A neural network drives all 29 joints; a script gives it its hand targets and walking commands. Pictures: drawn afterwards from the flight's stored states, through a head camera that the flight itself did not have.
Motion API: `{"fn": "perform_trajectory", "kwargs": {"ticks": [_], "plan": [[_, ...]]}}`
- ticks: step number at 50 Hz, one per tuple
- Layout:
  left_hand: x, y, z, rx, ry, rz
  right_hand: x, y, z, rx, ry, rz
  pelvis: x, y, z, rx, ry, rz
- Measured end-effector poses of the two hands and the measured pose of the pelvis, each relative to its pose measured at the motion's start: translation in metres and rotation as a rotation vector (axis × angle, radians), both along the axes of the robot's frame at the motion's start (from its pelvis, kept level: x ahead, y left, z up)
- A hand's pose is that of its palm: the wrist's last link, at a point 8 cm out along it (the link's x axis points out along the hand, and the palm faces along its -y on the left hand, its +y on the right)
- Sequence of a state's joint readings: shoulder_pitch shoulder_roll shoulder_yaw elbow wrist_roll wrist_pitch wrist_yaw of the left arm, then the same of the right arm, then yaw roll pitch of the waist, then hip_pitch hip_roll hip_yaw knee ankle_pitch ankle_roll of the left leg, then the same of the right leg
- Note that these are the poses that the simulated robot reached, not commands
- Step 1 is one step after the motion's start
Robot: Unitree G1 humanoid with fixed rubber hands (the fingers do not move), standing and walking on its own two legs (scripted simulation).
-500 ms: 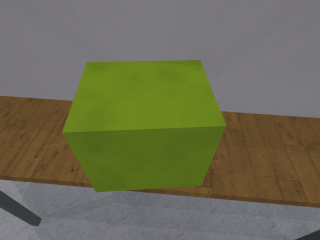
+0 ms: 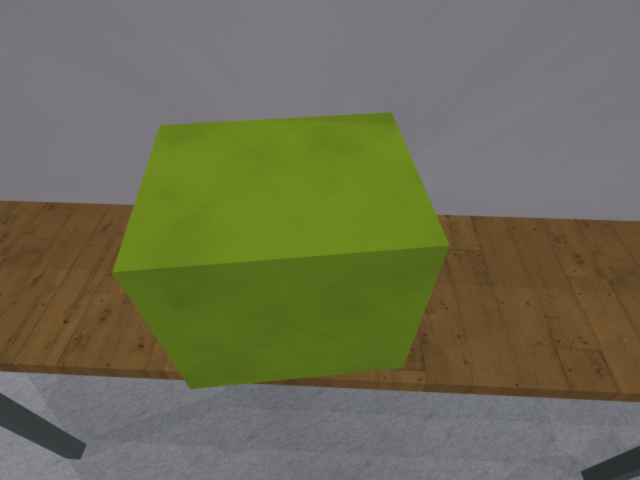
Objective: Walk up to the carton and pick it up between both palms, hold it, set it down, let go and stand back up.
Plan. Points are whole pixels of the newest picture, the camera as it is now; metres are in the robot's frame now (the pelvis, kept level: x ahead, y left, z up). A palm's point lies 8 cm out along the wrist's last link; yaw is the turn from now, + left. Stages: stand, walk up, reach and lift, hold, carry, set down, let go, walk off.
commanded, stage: stand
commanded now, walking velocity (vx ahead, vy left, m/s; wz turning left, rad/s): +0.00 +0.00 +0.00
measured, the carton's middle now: (288, 253) +0.36 +0.04 +0.10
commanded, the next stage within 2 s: none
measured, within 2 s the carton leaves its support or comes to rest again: neither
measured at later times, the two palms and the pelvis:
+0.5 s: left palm out of the picture -0.07 +0.20 -0.14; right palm out of the picture -0.10 -0.20 -0.15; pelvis -0.04 +0.01 +0.00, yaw +0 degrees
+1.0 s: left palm out of the picture -0.09 +0.21 -0.15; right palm out of the picture -0.12 -0.18 -0.15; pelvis -0.07 +0.02 +0.00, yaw +0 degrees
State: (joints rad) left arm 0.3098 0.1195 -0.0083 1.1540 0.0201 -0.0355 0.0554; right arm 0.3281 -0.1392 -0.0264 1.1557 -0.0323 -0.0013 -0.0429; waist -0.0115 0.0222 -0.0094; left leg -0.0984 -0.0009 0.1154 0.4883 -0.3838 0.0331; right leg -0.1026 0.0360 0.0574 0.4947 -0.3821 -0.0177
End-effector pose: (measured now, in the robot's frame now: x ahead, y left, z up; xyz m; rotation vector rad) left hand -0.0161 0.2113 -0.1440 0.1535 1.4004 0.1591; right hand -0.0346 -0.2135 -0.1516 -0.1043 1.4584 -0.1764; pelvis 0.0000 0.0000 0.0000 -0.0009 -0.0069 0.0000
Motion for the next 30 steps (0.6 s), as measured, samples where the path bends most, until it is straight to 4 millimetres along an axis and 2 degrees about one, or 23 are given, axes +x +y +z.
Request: {"fn": "perform_trajectory", "kwargs": {"ticks": [14,30], "plan": [[-0.031,-0.011,0.0,-0.035,0.047,-0.012,-0.043,0.006,0.004,0.009,0.047,-0.013,-0.023,0.001,0.003,0.0,-0.025,-0.001],[-0.058,-0.01,0.0,-0.049,0.06,-0.017,-0.072,0.02,0.004,0.027,0.051,-0.015,-0.047,0.008,0.005,-0.003,-0.043,-0.004]]}}
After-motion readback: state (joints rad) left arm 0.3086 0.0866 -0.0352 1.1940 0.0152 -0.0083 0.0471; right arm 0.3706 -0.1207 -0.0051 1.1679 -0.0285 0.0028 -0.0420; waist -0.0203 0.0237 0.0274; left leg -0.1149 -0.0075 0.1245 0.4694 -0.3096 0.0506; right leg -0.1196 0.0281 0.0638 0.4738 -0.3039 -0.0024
